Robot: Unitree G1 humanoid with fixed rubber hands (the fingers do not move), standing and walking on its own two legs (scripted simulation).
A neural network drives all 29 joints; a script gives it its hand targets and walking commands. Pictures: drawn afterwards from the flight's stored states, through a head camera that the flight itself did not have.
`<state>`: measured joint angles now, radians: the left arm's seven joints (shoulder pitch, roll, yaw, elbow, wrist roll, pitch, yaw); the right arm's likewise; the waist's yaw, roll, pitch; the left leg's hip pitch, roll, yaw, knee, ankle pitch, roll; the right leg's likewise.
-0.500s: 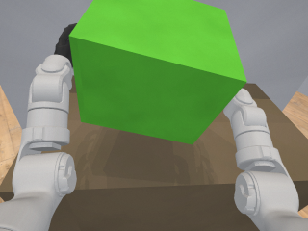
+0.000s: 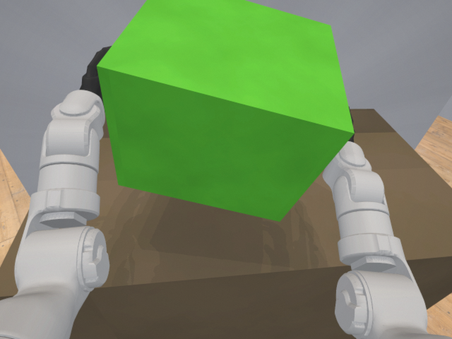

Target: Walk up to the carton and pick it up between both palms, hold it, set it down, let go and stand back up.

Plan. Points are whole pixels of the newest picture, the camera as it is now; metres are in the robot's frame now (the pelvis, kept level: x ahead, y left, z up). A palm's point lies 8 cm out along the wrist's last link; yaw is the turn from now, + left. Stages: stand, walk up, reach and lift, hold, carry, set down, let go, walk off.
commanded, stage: set down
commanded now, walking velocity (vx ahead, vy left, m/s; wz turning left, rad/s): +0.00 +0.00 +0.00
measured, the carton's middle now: (225, 104) +0.47 -0.02 +0.21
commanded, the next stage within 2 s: none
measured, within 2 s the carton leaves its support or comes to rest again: neither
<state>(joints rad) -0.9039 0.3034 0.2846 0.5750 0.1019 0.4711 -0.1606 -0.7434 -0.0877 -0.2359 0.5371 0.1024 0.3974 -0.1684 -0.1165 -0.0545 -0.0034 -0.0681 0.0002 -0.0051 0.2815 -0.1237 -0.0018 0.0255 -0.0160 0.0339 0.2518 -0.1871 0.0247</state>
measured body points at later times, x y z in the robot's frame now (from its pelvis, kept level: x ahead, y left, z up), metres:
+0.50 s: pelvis -0.01 +0.02 +0.00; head -0.03 +0.04 +0.45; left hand +0.45 +0.19 +0.23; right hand +0.37 -0.21 +0.18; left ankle +0.03 +0.12 -0.75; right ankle -0.02 -0.14 -0.75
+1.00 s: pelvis -0.01 +0.01 +0.00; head -0.01 +0.03 +0.45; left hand +0.46 +0.19 +0.20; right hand +0.38 -0.21 +0.16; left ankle +0.03 +0.12 -0.75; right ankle -0.02 -0.14 -0.75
